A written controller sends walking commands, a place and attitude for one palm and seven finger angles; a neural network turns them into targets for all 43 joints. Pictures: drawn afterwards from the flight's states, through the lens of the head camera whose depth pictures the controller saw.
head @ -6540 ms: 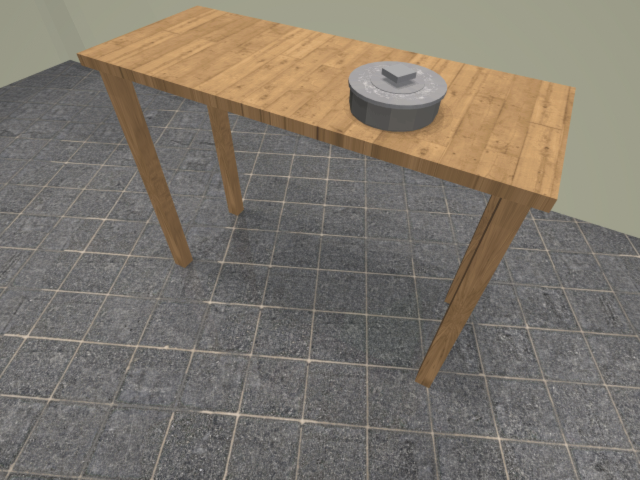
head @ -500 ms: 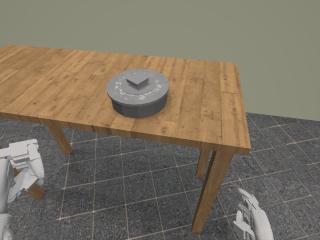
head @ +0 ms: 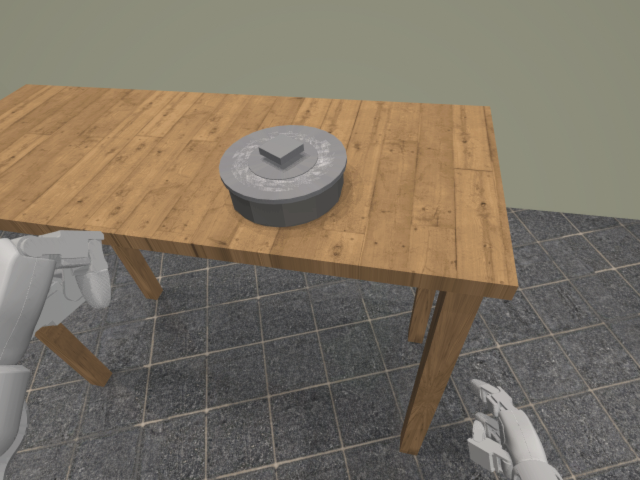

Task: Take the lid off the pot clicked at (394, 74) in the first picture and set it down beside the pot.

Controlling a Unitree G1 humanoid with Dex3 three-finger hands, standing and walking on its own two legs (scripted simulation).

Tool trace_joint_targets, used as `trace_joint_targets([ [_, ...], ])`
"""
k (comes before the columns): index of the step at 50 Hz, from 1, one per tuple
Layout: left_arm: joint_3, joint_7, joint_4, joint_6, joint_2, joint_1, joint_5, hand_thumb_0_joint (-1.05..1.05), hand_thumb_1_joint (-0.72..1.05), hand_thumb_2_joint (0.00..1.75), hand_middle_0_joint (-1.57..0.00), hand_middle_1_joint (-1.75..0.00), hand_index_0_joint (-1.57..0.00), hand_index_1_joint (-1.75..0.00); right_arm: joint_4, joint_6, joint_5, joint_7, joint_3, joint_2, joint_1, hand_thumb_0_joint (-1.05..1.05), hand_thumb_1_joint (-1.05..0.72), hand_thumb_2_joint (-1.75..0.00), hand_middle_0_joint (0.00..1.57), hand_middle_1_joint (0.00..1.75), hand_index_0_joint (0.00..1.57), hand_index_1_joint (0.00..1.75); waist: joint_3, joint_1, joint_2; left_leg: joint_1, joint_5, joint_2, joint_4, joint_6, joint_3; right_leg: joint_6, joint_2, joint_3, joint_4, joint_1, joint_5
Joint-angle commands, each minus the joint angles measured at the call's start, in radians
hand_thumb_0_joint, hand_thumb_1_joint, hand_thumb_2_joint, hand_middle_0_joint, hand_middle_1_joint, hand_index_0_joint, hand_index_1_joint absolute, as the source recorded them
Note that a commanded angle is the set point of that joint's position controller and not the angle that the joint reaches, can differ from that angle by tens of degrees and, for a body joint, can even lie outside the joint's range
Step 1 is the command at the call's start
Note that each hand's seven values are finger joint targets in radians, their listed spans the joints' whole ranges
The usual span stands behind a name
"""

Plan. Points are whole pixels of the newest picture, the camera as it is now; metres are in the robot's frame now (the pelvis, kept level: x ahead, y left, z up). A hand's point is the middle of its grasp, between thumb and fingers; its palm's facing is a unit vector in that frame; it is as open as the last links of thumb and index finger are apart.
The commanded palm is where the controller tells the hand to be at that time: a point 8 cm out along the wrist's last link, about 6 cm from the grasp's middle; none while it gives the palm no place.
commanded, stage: reach forward and open the fingers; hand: left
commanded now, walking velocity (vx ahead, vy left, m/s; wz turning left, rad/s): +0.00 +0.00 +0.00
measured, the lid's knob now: (281, 148) +0.52 +0.15 +0.15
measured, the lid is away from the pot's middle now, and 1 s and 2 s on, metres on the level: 0.00 0.00 0.00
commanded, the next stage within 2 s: move the open hand above the knob in 0.92 s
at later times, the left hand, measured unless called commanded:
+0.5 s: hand (93, 274) +0.23 +0.25 +0.20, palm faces -0.01 +0.02 -1.00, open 5.6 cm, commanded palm +0.20 +0.25 +0.27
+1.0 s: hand (130, 240) +0.26 +0.23 +0.22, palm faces -0.06 +0.03 -1.00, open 9.8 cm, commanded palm +0.23 +0.23 +0.29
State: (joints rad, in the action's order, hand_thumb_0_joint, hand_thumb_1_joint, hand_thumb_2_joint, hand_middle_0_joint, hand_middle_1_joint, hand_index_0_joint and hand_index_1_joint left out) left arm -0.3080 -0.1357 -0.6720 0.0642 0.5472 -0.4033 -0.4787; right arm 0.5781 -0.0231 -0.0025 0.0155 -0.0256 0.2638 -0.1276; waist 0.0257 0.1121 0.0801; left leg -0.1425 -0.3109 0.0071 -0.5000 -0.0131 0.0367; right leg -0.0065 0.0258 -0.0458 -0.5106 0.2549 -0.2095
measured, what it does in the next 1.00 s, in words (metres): stands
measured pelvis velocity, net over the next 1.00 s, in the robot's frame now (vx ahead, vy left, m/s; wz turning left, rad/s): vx -0.04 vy -0.02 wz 0.02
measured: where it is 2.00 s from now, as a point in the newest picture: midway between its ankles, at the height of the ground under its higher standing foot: outside the picture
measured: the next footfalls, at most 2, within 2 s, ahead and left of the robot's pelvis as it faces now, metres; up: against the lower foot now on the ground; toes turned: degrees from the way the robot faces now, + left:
none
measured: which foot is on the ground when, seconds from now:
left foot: down 0.00-1.00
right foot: down 0.00-1.00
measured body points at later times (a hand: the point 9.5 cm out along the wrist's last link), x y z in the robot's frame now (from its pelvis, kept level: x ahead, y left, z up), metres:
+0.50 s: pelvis -0.02 +0.00 +0.00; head -0.03 -0.06 +0.45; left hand +0.22 +0.25 +0.26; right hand +0.22 -0.19 -0.08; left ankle -0.02 +0.11 -0.74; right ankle +0.04 -0.12 -0.74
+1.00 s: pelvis -0.04 -0.02 +0.00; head -0.06 -0.08 +0.45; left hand +0.26 +0.22 +0.27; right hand +0.17 -0.24 -0.10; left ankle -0.02 +0.11 -0.74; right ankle +0.04 -0.12 -0.74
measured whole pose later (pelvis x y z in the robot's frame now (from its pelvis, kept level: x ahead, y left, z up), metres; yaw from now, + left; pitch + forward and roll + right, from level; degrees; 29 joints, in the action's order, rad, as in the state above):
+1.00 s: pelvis -0.04 -0.02 +0.00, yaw +1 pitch -4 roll +2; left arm -0.04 0.46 -0.08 0.07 0.73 0.30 -0.71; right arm 0.59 0.03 0.05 -0.01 -0.03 0.31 -0.13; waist 0.02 0.06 0.12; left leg -0.17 -0.21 0.02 -0.45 0.00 0.02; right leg -0.02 0.04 -0.06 -0.49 0.29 -0.13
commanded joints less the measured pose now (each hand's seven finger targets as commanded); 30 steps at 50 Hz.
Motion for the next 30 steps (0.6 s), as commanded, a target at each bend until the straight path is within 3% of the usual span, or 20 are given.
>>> trace_joint_targets([
  [1, -0.086, 0.024, -0.084, 0.082, 0.257, 0.175, -0.185, 0.00, 0.66, 1.11, -1.25, -1.15, -1.25, -1.15, -0.205, 0.027, 0.023, -0.005, 0.038, 0.109, 0.228, 0.00, -0.90, -0.90, 0.20, 0.30, 0.20, 0.30, -0.167, 0.002, -0.034, -0.118, 0.224, 0.014, 0.088, -0.004, -0.013, -0.011, -0.009, 0.016, 0.053, -0.147, 0.088],
  [3, -0.056, 0.082, -0.038, 0.106, 0.254, 0.186, -0.197, 0.00, 0.60, 1.15, -1.24, -1.07, -1.24, -1.07, -0.219, 0.035, 0.049, -0.001, 0.033, 0.106, 0.274, 0.00, -0.90, -0.90, 0.20, 0.30, 0.20, 0.30, -0.174, -0.003, -0.042, -0.098, 0.222, 0.014, 0.089, -0.005, -0.023, -0.007, -0.019, 0.021, 0.059, -0.146, 0.095],
  [5, -0.043, 0.132, -0.027, 0.098, 0.300, 0.287, -0.221, 0.00, 0.54, 1.19, -1.22, -1.00, -1.22, -1.00, -0.196, 0.042, 0.043, -0.013, 0.034, 0.112, 0.248, 0.00, -0.90, -0.90, 0.20, 0.30, 0.20, 0.30, -0.191, -0.008, -0.071, -0.085, 0.247, 0.016, 0.105, -0.010, -0.029, -0.002, -0.009, 0.014, 0.068, -0.169, 0.120],
  [8, -0.039, 0.208, -0.010, 0.113, 0.333, 0.328, -0.220, 0.00, 0.43, 1.26, -1.20, -0.90, -1.20, -0.90, -0.205, 0.037, 0.057, -0.016, 0.023, 0.109, 0.276, 0.00, -0.90, -0.90, 0.20, 0.30, 0.20, 0.30, -0.222, -0.004, -0.023, -0.042, 0.311, 0.014, 0.110, -0.008, -0.046, -0.004, -0.021, 0.019, 0.072, -0.197, 0.177],
  [9, -0.024, 0.235, -0.043, 0.104, 0.361, 0.422, -0.235, 0.00, 0.40, 1.28, -1.19, -0.86, -1.19, -0.86, -0.189, 0.041, 0.047, -0.022, 0.021, 0.110, 0.256, 0.00, -0.90, -0.90, 0.20, 0.30, 0.20, 0.30, -0.249, -0.007, -0.009, -0.036, 0.334, 0.019, 0.118, -0.010, -0.039, -0.003, -0.008, 0.014, 0.076, -0.220, 0.193],
  [12, -0.034, 0.309, 0.084, 0.108, 0.399, 0.444, -0.246, 0.00, 0.29, 1.34, -1.16, -0.76, -1.16, -0.76, -0.167, 0.045, 0.043, -0.027, 0.017, 0.110, 0.237, 0.00, -0.90, -0.90, 0.20, 0.30, 0.20, 0.30, -0.164, -0.008, -0.035, -0.058, 0.320, 0.016, 0.142, -0.011, -0.040, -0.004, -0.013, 0.010, 0.099, -0.197, 0.174],
  [13, -0.039, 0.332, 0.104, 0.116, 0.395, 0.410, -0.238, 0.00, 0.25, 1.36, -1.15, -0.72, -1.15, -0.72, -0.184, 0.044, 0.055, -0.020, 0.013, 0.109, 0.257, 0.00, -0.90, -0.90, 0.20, 0.30, 0.20, 0.30, -0.170, -0.009, -0.011, -0.050, 0.329, 0.012, 0.134, -0.008, -0.047, -0.008, -0.027, 0.016, 0.103, -0.196, 0.177],
  [14, -0.014, 0.360, 0.087, 0.102, 0.411, 0.526, -0.248, 0.00, 0.21, 1.38, -1.14, -0.68, -1.14, -0.68, -0.167, 0.050, 0.046, -0.022, 0.009, 0.110, 0.250, 0.00, -0.90, -0.90, 0.20, 0.30, 0.20, 0.30, -0.170, -0.019, -0.024, -0.064, 0.309, 0.020, 0.148, -0.010, -0.038, -0.005, -0.015, 0.007, 0.108, -0.203, 0.157],
  [16, 0.027, 0.398, 0.119, 0.086, 0.392, 0.583, -0.244, 0.00, 0.13, 1.42, -1.12, -0.61, -1.12, -0.61, -0.169, 0.043, 0.047, -0.026, 0.009, 0.109, 0.242, 0.00, -0.90, -0.90, 0.20, 0.30, 0.20, 0.30, -0.142, -0.025, -0.005, -0.063, 0.259, 0.018, 0.162, -0.012, -0.039, -0.002, -0.018, 0.004, 0.121, -0.169, 0.101],
  [18, 0.027, 0.428, 0.137, 0.085, 0.387, 0.545, -0.234, 0.00, 0.05, 1.47, -1.09, -0.54, -1.09, -0.54, -0.193, 0.032, 0.055, -0.020, 0.008, 0.106, 0.249, 0.00, -0.90, -0.90, 0.20, 0.30, 0.20, 0.30, -0.173, -0.023, 0.036, -0.046, 0.272, 0.019, 0.148, -0.010, -0.046, -0.006, -0.032, 0.012, 0.120, -0.171, 0.107],
  [19, 0.011, 0.446, 0.110, 0.067, 0.442, 0.647, -0.245, 0.00, 0.02, 1.49, -1.08, -0.51, -1.08, -0.51, -0.172, 0.035, 0.045, -0.022, 0.006, 0.108, 0.238, 0.00, -0.90, -0.90, 0.20, 0.30, 0.20, 0.30, -0.216, -0.023, 0.017, -0.055, 0.261, 0.027, 0.160, -0.013, -0.040, -0.004, -0.019, 0.006, 0.120, -0.205, 0.093],
  [22, -0.021, 0.478, 0.185, 0.050, 0.486, 0.677, -0.244, 0.00, -0.10, 1.55, -1.04, -0.40, -1.04, -0.40, -0.173, 0.030, 0.041, -0.028, 0.007, 0.113, 0.219, 0.00, -0.90, -0.90, 0.20, 0.30, 0.20, 0.30, -0.202, -0.016, -0.005, -0.072, 0.246, 0.027, 0.165, -0.015, -0.039, -0.003, -0.017, 0.008, 0.123, -0.198, 0.077],
  [23, -0.010, 0.486, 0.224, 0.059, 0.461, 0.637, -0.237, 0.00, -0.13, 1.57, -1.03, -0.36, -1.03, -0.36, -0.185, 0.026, 0.051, -0.022, 0.009, 0.116, 0.227, 0.00, -0.90, -0.90, 0.20, 0.30, 0.20, 0.30, -0.195, -0.023, 0.026, -0.064, 0.245, 0.022, 0.153, -0.012, -0.045, -0.006, -0.033, 0.016, 0.127, -0.176, 0.074],
  [24, 0.000, 0.503, 0.219, 0.046, 0.482, 0.736, -0.240, 0.00, -0.17, 1.59, -1.02, -0.33, -1.02, -0.33, -0.166, 0.031, 0.045, -0.024, 0.006, 0.116, 0.219, 0.00, -0.90, -0.90, 0.20, 0.30, 0.20, 0.30, -0.207, -0.027, 0.003, -0.079, 0.226, 0.031, 0.168, -0.013, -0.040, -0.004, -0.017, 0.005, 0.130, -0.193, 0.052],
  [26, 0.035, 0.520, 0.269, 0.034, 0.448, 0.757, -0.226, 0.00, -0.24, 1.64, -0.99, -0.26, -0.99, -0.26, -0.177, 0.026, 0.051, -0.028, 0.009, 0.118, 0.208, 0.00, -0.90, -0.90, 0.20, 0.30, 0.20, 0.30, -0.170, -0.032, -0.031, -0.091, 0.185, 0.027, 0.175, -0.016, -0.039, 0.001, -0.018, 0.001, 0.135, -0.163, 0.015],
  [28, 0.032, 0.530, 0.272, 0.034, 0.435, 0.711, -0.217, 0.00, -0.31, 1.68, -0.96, -0.19, -0.96, -0.19, -0.196, 0.014, 0.058, -0.022, 0.019, 0.120, 0.207, 0.00, -0.90, -0.90, 0.20, 0.30, 0.20, 0.30, -0.209, -0.031, 0.006, -0.068, 0.198, 0.030, 0.157, -0.017, -0.042, -0.002, -0.032, 0.014, 0.133, -0.167, 0.031],
  [29, 0.028, 0.541, 0.230, 0.021, 0.476, 0.809, -0.224, 0.00, -0.34, 1.70, -0.95, -0.15, -0.95, -0.15, -0.185, 0.017, 0.050, -0.022, 0.012, 0.119, 0.211, 0.00, -0.90, -0.90, 0.20, 0.30, 0.20, 0.30, -0.251, -0.027, -0.006, -0.077, 0.194, 0.038, 0.169, -0.020, -0.039, -0.001, -0.014, 0.008, 0.128, -0.206, 0.023],
  [30, 0.039, 0.541, 0.237, 0.014, 0.465, 0.829, -0.220, 0.00, -0.38, 1.72, -0.94, -0.12, -0.94, -0.12, -0.192, 0.012, 0.052, -0.027, 0.014, 0.116, 0.210, 0.00, -0.90, -0.90, 0.20, 0.30, 0.20, 0.30, -0.237, -0.029, -0.027, -0.077, 0.187, 0.036, 0.167, -0.022, -0.037, 0.002, -0.014, 0.009, 0.124, -0.195, 0.017],
])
